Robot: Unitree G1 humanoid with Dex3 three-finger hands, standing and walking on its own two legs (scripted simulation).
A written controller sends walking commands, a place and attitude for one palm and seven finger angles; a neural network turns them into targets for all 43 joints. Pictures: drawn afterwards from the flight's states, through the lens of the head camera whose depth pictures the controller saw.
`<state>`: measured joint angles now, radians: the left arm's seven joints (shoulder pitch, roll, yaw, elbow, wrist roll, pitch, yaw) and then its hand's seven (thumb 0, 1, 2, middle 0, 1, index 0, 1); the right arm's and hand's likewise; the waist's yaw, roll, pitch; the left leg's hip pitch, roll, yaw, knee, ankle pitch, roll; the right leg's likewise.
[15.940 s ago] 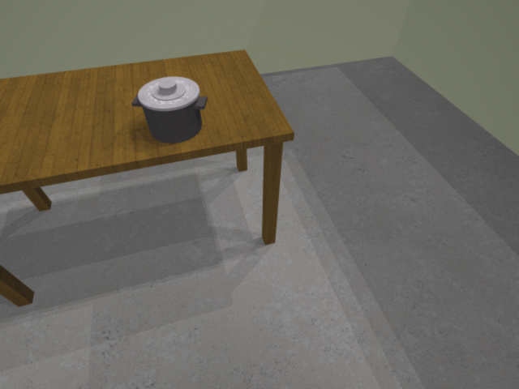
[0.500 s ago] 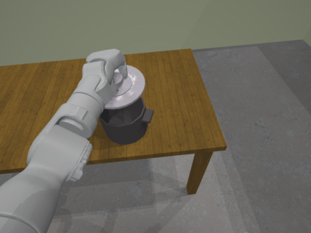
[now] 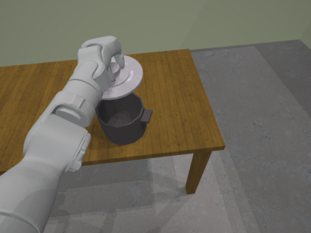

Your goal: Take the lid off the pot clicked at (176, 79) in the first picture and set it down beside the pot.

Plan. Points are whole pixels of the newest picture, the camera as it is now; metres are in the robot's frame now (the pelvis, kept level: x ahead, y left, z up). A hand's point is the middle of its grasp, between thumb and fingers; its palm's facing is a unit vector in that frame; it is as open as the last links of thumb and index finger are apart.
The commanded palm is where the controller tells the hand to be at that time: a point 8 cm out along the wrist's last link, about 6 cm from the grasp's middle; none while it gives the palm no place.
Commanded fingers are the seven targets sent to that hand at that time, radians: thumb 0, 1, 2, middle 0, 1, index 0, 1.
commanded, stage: lift the lid straight up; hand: left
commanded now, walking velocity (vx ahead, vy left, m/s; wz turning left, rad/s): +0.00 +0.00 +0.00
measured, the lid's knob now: (111, 69) +0.52 +0.10 +0.15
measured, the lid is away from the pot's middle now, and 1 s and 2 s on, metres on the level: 0.01 0.10 0.22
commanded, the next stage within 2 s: move the lid sideways beside the pot in 0.04 s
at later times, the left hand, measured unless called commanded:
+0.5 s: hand (93, 73) +0.48 +0.13 +0.17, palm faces -0.32 -0.11 -0.94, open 7.8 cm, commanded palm +0.49 +0.14 +0.24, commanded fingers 0.00 0.68 0.94 -0.80 -1.10 -0.80 -1.07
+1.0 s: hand (67, 77) +0.47 +0.20 +0.17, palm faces -0.34 -0.12 -0.93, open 7.8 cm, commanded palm +0.48 +0.21 +0.24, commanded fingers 0.00 0.68 0.94 -0.80 -1.10 -0.80 -1.07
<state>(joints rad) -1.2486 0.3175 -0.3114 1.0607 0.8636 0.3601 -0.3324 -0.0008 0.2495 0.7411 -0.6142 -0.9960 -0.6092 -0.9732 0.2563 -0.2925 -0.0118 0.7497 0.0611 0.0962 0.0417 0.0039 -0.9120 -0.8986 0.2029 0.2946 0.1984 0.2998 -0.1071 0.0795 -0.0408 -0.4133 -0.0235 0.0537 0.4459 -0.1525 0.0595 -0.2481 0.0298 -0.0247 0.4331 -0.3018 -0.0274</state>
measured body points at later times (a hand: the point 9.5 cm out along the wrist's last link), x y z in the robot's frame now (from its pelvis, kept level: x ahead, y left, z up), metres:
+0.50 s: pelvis +0.00 +0.00 +0.00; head +0.03 -0.03 +0.45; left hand +0.49 +0.14 +0.22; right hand +0.08 -0.27 -0.13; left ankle +0.04 +0.08 -0.74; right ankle -0.06 -0.10 -0.74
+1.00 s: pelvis -0.01 +0.01 +0.00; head +0.04 -0.01 +0.45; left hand +0.49 +0.20 +0.22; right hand +0.07 -0.26 -0.13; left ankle +0.04 +0.08 -0.74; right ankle -0.06 -0.10 -0.74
